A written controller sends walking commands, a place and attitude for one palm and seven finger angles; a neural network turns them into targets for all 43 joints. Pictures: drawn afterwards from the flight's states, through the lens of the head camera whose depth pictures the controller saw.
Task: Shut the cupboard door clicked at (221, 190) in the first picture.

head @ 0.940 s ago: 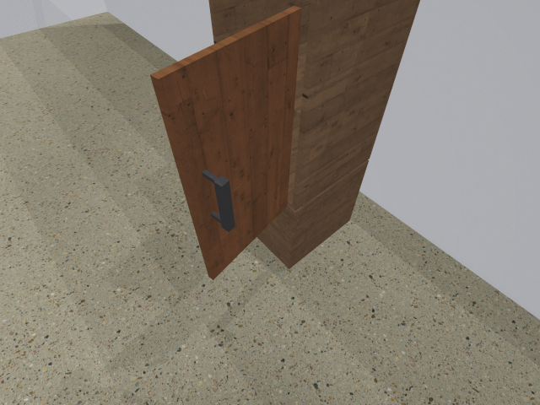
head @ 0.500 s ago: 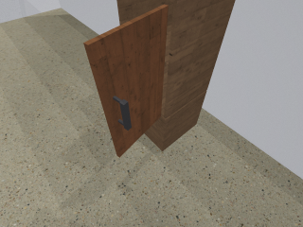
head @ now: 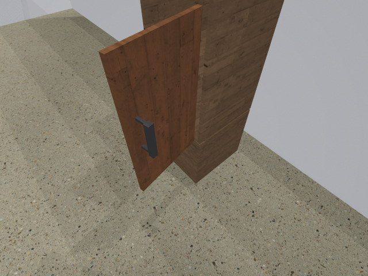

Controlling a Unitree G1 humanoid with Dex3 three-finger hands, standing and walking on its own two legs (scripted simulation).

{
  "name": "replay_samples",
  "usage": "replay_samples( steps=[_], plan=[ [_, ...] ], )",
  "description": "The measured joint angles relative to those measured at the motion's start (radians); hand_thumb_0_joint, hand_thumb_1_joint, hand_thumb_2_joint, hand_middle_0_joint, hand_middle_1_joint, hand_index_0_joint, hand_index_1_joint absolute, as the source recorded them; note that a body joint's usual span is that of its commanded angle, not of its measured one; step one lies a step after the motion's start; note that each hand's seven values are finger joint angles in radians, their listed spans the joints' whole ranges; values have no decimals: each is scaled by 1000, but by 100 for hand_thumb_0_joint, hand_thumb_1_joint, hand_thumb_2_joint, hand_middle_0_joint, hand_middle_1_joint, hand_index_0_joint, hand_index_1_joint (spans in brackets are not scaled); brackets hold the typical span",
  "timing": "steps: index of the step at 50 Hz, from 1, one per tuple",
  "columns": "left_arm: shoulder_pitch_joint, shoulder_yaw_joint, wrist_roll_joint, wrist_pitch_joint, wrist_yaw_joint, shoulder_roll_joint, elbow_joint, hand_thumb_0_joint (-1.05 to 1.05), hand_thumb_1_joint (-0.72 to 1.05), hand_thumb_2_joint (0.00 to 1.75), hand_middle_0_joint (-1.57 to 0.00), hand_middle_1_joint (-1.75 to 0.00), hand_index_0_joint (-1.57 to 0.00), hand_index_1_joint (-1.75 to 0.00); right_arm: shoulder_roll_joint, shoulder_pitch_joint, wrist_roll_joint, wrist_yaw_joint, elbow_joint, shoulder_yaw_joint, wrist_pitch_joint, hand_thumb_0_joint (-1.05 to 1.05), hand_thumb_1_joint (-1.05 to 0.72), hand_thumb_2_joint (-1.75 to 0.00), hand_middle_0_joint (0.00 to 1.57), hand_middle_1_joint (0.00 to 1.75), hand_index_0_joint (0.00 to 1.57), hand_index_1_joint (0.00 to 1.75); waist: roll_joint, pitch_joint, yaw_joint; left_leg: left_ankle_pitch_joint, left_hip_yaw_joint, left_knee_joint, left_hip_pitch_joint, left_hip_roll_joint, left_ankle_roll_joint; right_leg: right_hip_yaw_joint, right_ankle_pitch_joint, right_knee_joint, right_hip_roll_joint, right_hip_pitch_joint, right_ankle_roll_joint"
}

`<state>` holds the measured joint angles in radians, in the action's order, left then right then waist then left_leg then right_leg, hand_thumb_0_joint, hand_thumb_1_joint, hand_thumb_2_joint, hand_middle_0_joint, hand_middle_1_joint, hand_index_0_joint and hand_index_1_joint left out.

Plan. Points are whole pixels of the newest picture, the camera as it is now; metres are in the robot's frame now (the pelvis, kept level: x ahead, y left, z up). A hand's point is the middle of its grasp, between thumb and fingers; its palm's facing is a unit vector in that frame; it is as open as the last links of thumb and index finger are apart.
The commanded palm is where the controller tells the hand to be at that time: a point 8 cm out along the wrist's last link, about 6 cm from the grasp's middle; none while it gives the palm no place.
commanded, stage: walk to a spot facing it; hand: left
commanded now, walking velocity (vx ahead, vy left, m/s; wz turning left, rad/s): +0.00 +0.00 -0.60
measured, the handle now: (146, 137) +0.49 +0.14 -0.03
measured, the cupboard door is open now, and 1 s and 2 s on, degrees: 100 100 100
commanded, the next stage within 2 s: none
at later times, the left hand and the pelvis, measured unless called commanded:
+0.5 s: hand out of the picture +0.06 +0.19 -0.17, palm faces -0.15 -0.94 -0.31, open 7.4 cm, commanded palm none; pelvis -0.03 -0.02 -0.02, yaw -13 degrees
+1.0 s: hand out of the picture +0.14 +0.14 -0.17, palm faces -0.41 -0.88 -0.23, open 7.4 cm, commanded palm none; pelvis -0.04 -0.02 -0.01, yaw -28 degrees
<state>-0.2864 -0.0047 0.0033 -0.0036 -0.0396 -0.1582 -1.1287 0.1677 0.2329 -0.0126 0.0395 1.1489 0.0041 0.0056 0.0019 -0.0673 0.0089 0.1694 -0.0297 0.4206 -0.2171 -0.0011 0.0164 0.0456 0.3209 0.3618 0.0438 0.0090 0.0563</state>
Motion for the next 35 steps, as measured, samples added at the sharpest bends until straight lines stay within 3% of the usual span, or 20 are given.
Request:
replay_samples(
  steps=[6, 16, 20, 23, 24, 26, 29, 35],
  plan=[
    [-7, -12, 3, 13, 0, 7, 12, 0, 90, 89, -20, -30, -20, -30, -3, -6, -2, 7, -11, -9, 9, 1, -91, -90, 20, 30, 20, 30, 6, -2, -9, 18, 17, 33, -17, -15, 2, -19, 7, 27, 10, 21, 2],
    [9, -59, 14, 59, 25, -16, 68, 0, 90, 89, -20, -30, -20, -30, 5, -24, -7, 17, -85, -45, 21, 1, -91, -90, 20, 30, 20, 30, -5, -17, -13, 79, 105, 143, -87, -57, 0, -101, 59, 202, 34, 156, -1],
    [55, -75, 16, 69, 39, -36, 106, 0, 90, 89, -20, -30, -20, -30, 21, -37, -16, 15, -120, -51, 9, 1, -91, -90, 20, 30, 20, 30, 3, -39, -22, 69, 157, 140, -98, -80, 2, -54, 194, 419, 3, 278, -18],
    [74, -83, 18, 59, 50, -49, 145, 0, 91, 89, -20, -30, -19, -30, 40, -38, -17, 9, -137, -53, 16, 1, -91, -90, 20, 30, 20, 30, 29, -39, -22, 75, 171, 171, -117, -110, 21, -23, 113, 324, -24, 267, -24],
    [72, -85, 23, 48, 49, -58, 159, 0, 91, 89, -20, -30, -19, -30, 42, -40, -13, 6, -142, -56, 25, 1, -91, -90, 20, 30, 20, 30, 23, -33, -23, 132, 169, 227, -144, -110, 27, -34, 59, 280, -30, 265, -9],
    [83, -83, 25, 39, 41, -60, 168, 0, 91, 89, -20, -30, -19, -30, 55, -57, -7, -1, -143, -64, 46, 1, -91, -90, 20, 30, 20, 30, 36, -43, -21, 260, 103, 412, -204, -93, 27, -33, 47, 295, -15, 271, 9],
    [81, -79, 25, 38, 27, -56, 176, 0, 91, 89, -20, -30, -19, -30, 68, -91, -4, -4, -154, -71, 57, 1, -91, -90, 20, 30, 20, 30, 35, -50, -22, 277, 56, 609, -262, -59, 33, -62, 24, 247, -1, 253, 17],
    [62, -69, 25, 43, 22, -50, 186, 0, 90, 89, -20, -30, -20, -30, 60, -149, 5, -3, -210, -66, 49, 1, -91, -90, 20, 30, 20, 30, 0, -39, -28, 262, 41, 559, -231, -26, 44, -148, -48, 150, 18, 233, 19]
  ],
)
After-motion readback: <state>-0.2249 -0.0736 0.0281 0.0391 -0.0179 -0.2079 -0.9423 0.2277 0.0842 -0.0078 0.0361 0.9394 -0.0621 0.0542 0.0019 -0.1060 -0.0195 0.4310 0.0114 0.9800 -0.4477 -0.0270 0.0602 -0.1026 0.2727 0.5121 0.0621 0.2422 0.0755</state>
